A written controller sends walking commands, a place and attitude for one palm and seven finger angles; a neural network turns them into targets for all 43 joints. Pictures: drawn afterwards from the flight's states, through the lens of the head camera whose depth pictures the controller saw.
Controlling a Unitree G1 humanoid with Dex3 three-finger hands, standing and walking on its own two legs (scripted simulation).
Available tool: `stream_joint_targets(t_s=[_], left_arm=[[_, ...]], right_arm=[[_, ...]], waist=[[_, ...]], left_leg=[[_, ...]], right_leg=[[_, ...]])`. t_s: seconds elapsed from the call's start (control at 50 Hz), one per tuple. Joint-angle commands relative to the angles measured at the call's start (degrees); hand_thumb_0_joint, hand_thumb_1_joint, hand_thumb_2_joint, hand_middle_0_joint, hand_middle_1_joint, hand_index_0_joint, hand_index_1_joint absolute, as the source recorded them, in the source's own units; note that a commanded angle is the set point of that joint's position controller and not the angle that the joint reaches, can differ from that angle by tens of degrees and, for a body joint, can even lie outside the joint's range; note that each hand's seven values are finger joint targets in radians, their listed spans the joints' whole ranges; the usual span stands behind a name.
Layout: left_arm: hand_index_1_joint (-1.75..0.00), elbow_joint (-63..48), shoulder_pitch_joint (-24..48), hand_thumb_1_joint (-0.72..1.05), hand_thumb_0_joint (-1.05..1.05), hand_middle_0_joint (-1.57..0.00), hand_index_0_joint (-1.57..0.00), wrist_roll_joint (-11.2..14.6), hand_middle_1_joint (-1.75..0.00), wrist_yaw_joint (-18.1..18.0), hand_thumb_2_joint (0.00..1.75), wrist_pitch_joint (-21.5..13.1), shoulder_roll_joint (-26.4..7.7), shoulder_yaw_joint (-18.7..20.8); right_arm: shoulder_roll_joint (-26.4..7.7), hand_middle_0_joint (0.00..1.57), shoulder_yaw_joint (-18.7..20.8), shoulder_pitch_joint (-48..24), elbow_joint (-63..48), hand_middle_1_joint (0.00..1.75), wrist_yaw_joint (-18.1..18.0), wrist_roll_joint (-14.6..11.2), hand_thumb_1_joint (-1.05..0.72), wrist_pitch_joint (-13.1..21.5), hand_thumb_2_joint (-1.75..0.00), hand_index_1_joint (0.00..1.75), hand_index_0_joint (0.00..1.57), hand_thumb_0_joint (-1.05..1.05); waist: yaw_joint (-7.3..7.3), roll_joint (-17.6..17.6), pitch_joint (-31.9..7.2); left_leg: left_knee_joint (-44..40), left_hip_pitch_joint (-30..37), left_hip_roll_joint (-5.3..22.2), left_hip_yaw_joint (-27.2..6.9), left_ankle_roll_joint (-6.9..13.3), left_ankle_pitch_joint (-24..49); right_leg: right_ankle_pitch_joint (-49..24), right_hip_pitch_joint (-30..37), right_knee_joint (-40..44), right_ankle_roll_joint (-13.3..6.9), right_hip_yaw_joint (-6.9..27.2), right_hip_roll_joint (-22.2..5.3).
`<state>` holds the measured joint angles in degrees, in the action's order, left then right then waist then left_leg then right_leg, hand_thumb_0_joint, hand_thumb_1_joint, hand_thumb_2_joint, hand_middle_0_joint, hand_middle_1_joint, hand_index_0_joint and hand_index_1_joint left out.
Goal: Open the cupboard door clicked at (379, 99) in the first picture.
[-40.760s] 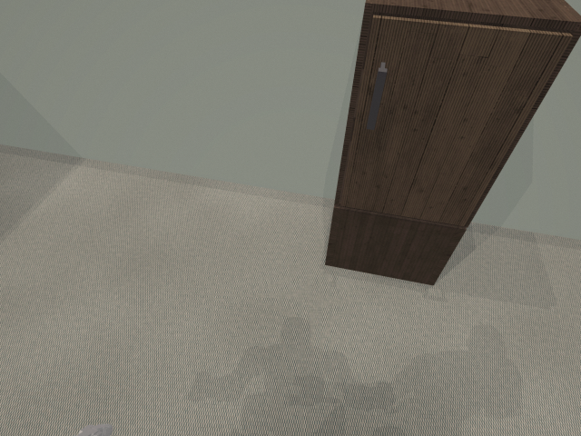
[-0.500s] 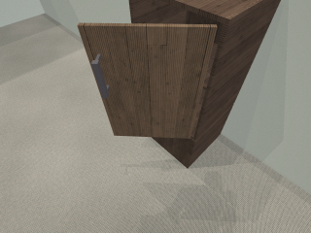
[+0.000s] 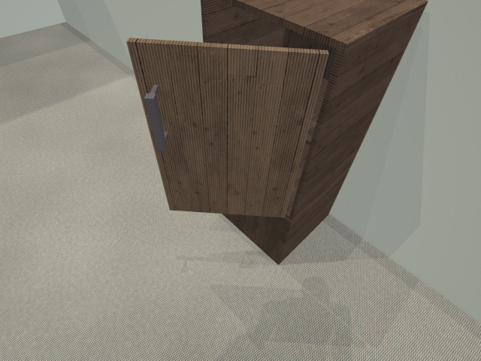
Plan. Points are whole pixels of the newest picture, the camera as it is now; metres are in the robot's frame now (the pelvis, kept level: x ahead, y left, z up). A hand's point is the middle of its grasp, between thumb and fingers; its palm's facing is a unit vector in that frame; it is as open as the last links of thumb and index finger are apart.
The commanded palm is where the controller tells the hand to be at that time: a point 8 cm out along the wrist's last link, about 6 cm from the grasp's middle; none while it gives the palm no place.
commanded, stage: come to a stop and stand still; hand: left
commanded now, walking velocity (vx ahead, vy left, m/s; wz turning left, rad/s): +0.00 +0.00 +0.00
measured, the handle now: (158, 119) +0.62 +0.23 +0.04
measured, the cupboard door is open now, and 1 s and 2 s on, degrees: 42 42 42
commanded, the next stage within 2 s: look again from close up in 0.18 s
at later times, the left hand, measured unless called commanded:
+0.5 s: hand out of the picture +0.00 +0.20 -0.18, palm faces +0.02 -0.98 -0.21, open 7.3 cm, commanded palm none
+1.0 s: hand out of the picture +0.01 +0.19 -0.18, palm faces -0.01 -0.98 -0.20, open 7.3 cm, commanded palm none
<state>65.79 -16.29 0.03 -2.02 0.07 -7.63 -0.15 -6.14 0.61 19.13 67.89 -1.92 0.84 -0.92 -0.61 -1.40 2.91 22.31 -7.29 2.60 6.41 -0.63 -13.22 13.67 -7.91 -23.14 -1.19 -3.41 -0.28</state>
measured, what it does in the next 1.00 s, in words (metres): stands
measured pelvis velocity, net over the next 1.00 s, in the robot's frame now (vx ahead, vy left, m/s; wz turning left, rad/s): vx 0.01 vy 0.02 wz -0.02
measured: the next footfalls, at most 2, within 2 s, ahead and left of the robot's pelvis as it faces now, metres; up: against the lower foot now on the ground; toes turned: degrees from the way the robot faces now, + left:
left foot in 1.56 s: +0.11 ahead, +0.14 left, +0.00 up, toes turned +2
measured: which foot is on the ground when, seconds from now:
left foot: down 0.00-1.00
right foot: down 0.00-1.00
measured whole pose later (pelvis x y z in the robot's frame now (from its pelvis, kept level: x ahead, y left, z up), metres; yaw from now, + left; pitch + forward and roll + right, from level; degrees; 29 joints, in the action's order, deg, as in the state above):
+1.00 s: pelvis +0.01 +0.02 -0.01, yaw -1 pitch -1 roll +1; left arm 62.8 -16.2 -1.0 -1.5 -0.4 -9.1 -0.5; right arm -9.1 -0.3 16.4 63.6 -0.9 1.1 0.8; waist 0.0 -0.2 1.6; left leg 27.0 -9.5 1.0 8.3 1.1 -16.5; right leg 17.4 -11.7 -30.0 0.3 -1.4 -2.3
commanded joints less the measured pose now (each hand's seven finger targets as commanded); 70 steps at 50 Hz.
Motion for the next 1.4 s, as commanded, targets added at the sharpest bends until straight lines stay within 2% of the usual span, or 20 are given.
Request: stream_joint_targets(t_s=[0.0, 0.24, 0.26, 0.28, 0.3, 0.34, 0.4, 0.5, 0.86, 0.96, 1.02, 1.12, 1.18, 1.22, 1.26, 1.3, 1.32, 1.34, 1.36, 1.38], left_arm=[[-0.3, -1.67, -3.4, 0.9, 0.0, -0.2, -0.2, -0.19, -0.3, -0.3, 0.9, -0.95, -4.01, 1.04], [-0.3, -1.08, -5.04, 0.9, 0.0, -0.2, -0.2, -0.5, -0.3, -0.48, 0.9, -1.08, -2.6, 0.9], [-0.3, -0.02, -7.45, 0.9, 0.0, -0.2, -0.2, -1.47, -0.3, -2.55, 0.9, -2.42, -5.64, 0.39], [-0.3, -2.63, -6.03, 0.9, 0.0, -0.2, -0.2, -0.99, -0.3, -2.06, 0.9, -2.88, -7.5, 1.02], [-0.3, -3.19, -3.93, 0.9, 0.0, -0.2, -0.2, -1.01, -0.3, -1.61, 0.9, -2.83, -6.9, 0.78], [-0.3, -3.45, -4.3, 0.9, 0.0, -0.2, -0.2, -1.22, -0.3, -1.09, 0.9, -2.64, -5.15, 0.48], [-0.3, -3.59, -4.38, 0.9, 0.0, -0.2, -0.2, -1.12, -0.3, -0.8, 0.9, -1.86, -3.7, 0.15], [-0.3, -4.6, -3.71, 0.9, 0.0, -0.2, -0.2, -1.08, -0.3, -0.47, 0.9, -1.41, -4.93, 0.31], [-0.3, -4.93, -2.31, 0.9, 0.0, -0.2, -0.2, -0.87, -0.3, -0.22, 0.9, -1.59, -7.72, 0.75], [-0.3, -5.02, -3.39, 0.9, 0.0, -0.2, -0.2, -1.48, -0.3, 0.44, 0.9, -1.06, -7.84, 1.38], [-0.3, -5.41, -4.38, 0.9, 0.0, -0.2, -0.2, -1.51, -0.3, 0.72, 0.9, -1.31, -8.43, 1.94], [-0.3, -5.29, -5.92, 0.9, 0.0, -0.2, -0.2, -1.35, -0.3, 0.76, 0.9, -1.73, -9.0, 3.01], [-0.3, -5.58, -4.85, 0.9, 0.0, -0.2, -0.2, -1.44, -0.3, 0.8, 0.9, -1.84, -6.93, 2.98], [-0.3, -7.49, -0.7, 0.9, 0.0, -0.2, -0.2, -1.56, -0.3, 0.87, 0.9, -2.13, -4.24, 2.44], [-0.3, -9.07, 3.74, 0.9, 0.0, -0.2, -0.2, -1.26, -0.3, 0.87, 0.9, -2.19, -3.27, 2.32], [-0.3, -7.87, 0.45, 0.9, 0.0, -0.2, -0.2, -1.29, -0.3, 1.05, 0.9, -2.15, -1.82, 2.39], [-0.3, -6.42, -4.2, 0.9, 0.0, -0.2, -0.2, -1.31, -0.3, 1.01, 0.9, -2.28, -1.81, 2.5], [-0.3, -4.39, -10.3, 0.9, 0.0, -0.2, -0.2, -1.35, -0.3, 0.52, 0.9, -2.75, -4.43, 2.95], [-0.3, -3.0, -13.55, 0.9, 0.0, -0.2, -0.2, -1.11, -0.3, -0.12, 0.9, -3.21, -8.44, 3.36], [-0.3, -2.68, -13.3, 0.9, 0.0, -0.2, -0.2, -0.71, -0.3, -0.26, 0.9, -3.16, -9.58, 3.13]], right_arm=[[-4.56, 0.2, 0.81, 3.51, -1.6, 0.3, -0.39, -0.04, -0.9, 1.13, -0.9, 0.3, 0.2, 0.0], [-3.85, 0.2, 1.01, 3.51, -2.01, 0.3, -0.67, -0.25, -0.9, 1.73, -0.9, 0.3, 0.2, 0.0], [-7.54, 0.2, 0.73, -3.71, -6.62, 0.3, 0.27, -0.89, -0.9, 2.95, -0.9, 0.3, 0.2, 0.0], [-4.56, 0.2, 0.65, -0.21, -7.88, 0.3, 0.46, -0.18, -0.9, 2.51, -0.9, 0.3, 0.2, 0.0], [-4.81, 0.2, 0.65, 2.32, -7.41, 0.3, 0.61, -0.07, -0.9, 2.67, -0.9, 0.3, 0.2, 0.0], [-5.74, 0.2, 0.36, 2.96, -7.96, 0.3, 0.5, 0.14, -0.9, 3.4, -0.9, 0.3, 0.2, 0.0], [-7.11, 0.2, 0.33, 2.48, -8.97, 0.3, 0.16, 0.07, -0.9, 3.23, -0.9, 0.3, 0.2, 0.0], [-8.3, 0.2, 0.24, 1.01, -9.67, 0.3, 0.42, 0.15, -0.9, 3.11, -0.9, 0.3, 0.2, 0.0], [-8.82, 0.2, -0.02, -0.8, -6.42, 0.3, 0.41, 0.0, -0.9, 3.28, -0.9, 0.3, 0.2, 0.0], [-8.28, 0.2, 0.3, -0.6, -6.52, 0.3, 1.09, 0.35, -0.9, 2.31, -0.9, 0.3, 0.2, 0.0], [-7.27, 0.2, 0.36, -0.01, -7.06, 0.3, 1.31, 0.44, -0.9, 2.28, -0.9, 0.3, 0.2, 0.0], [-6.29, 0.2, 0.28, 1.87, -7.33, 0.3, 1.13, 0.3, -0.9, 3.19, -0.9, 0.3, 0.2, 0.0], [-8.24, 0.2, 0.66, 5.61, -5.77, 0.3, 0.62, 0.24, -0.9, 4.08, -0.9, 0.3, 0.2, 0.0], [-10.46, 0.2, 1.25, 10.69, -3.92, 0.3, -0.15, 0.5, -0.9, 4.08, -0.9, 0.3, 0.2, 0.0], [-9.63, 0.2, 0.93, 11.01, -3.89, 0.3, -0.12, 1.0, -0.9, 3.89, -0.9, 0.3, 0.2, 0.0], [-9.35, 0.2, 0.65, 5.8, -5.4, 0.3, -0.3, 0.9, -0.9, 3.62, -0.9, 0.3, 0.2, 0.0], [-8.64, 0.2, 0.4, 2.92, -5.94, 0.3, -0.54, 0.5, -0.9, 3.57, -0.9, 0.3, 0.2, 0.0], [-8.06, 0.2, 0.4, 2.08, -6.86, 0.3, -0.58, -0.21, -0.9, 3.82, -0.9, 0.3, 0.2, 0.0], [-6.56, 0.2, 0.29, 2.25, -7.66, 0.3, -0.49, -0.75, -0.9, 3.95, -0.9, 0.3, 0.2, 0.0], [-5.45, 0.2, 0.49, 0.08, -7.96, 0.3, -0.44, -1.03, -0.9, 3.47, -0.9, 0.3, 0.2, 0.0]], waist=[[0.55, 0.75, 3.43], [0.66, 1.28, 3.02], [2.22, 6.07, 0.98], [-0.57, 8.3, -3.16], [-1.15, 7.24, -3.63], [-0.31, 7.1, -3.64], [0.09, 2.15, 0.87], [0.58, 0.83, 3.34], [0.76, 1.42, -0.32], [1.24, 0.56, 4.7], [1.23, -1.75, 5.56], [0.77, -2.79, 3.53], [-0.61, 5.17, 0.02], [-2.38, 14.62, 1.59], [-2.76, 11.85, 5.45], [0.44, 7.71, 3.67], [3.12, 4.78, 2.19], [4.84, -1.16, -2.06], [4.53, -8.37, -5.42], [4.37, -8.01, -3.9]], left_leg=[[-4.04, -2.37, 3.66, -4.77, 0.87, 2.12], [-3.91, -1.88, 4.16, -5.27, 1.42, 4.78], [8.33, -4.36, 5.21, -3.16, 0.16, 15.11], [5.64, -3.87, 2.59, -4.39, 0.48, 0.68], [3.36, -4.91, 3.51, -5.61, 1.02, 0.97], [3.02, -4.62, 5.19, -6.69, 2.16, 10.63], [0.69, -6.47, 5.44, -7.47, 3.03, 7.53], [-3.14, -7.56, 4.96, -7.71, 3.2, 0.74], [-2.19, -2.41, 4.34, -4.95, 2.66, 7.03], [-0.89, -7.39, 2.82, -4.23, 2.99, -12.62], [2.93, -8.55, 1.29, -2.59, 2.91, -12.16], [7.52, -7.59, -0.09, -0.57, 2.65, -5.51], [5.0, 1.29, 4.32, -4.28, 4.49, 9.95], [0.75, 8.83, 12.55, -12.26, 10.22, 26.38], [-0.99, 8.01, 16.64, -14.63, 13.81, 31.08], [2.46, 1.45, 13.48, -8.5, 11.04, 33.15], [7.34, -1.32, 10.1, -5.36, 8.08, 33.41], [14.09, -7.09, 5.7, -2.07, 4.8, 27.07], [19.43, -12.85, 1.53, 0.2, 1.99, 7.57], [24.43, -14.31, -1.12, -1.06, 0.53, -15.93]], right_leg=[[-3.61, -3.62, 5.62, -0.93, 6.32, -5.92], [-6.8, -3.72, 4.03, -0.48, 5.44, -5.79], [-26.85, -4.46, 1.22, -0.41, 7.45, -8.93], [-17.92, -2.96, 0.17, -1.85, 9.05, -9.67], [-7.68, -4.14, -1.96, -2.31, 7.41, -7.31], [-6.98, -4.09, -3.97, -1.63, 4.87, -5.26], [-3.11, -6.2, -3.55, -1.08, 4.39, -4.49], [-1.61, -7.01, -3.17, -0.63, 4.76, -4.44], [-9.18, -4.32, -1.1, -0.59, 6.09, -5.74], [11.85, -8.11, -0.04, -2.28, 7.98, -5.47], [15.18, -8.88, 1.7, -3.58, 10.52, -6.65], [4.46, -6.57, -0.72, -5.24, 11.49, -8.39], [-4.79, -9.27, -11.47, -3.44, 3.65, -4.01], [9.76, -20.29, -23.54, -1.34, -3.27, 0.36], [21.5, -25.45, -27.37, -1.6, -2.41, -1.74], [13.3, -14.55, -17.1, -1.54, -2.78, -2.46], [0.92, -6.64, -8.15, -1.38, -2.57, -1.96], [-19.9, 3.49, -6.37, -2.52, 4.69, -5.82], [-41.57, 9.37, -5.01, -6.93, 14.65, -15.77], [-57.38, 8.31, -3.07, -11.96, 15.92, -20.6]])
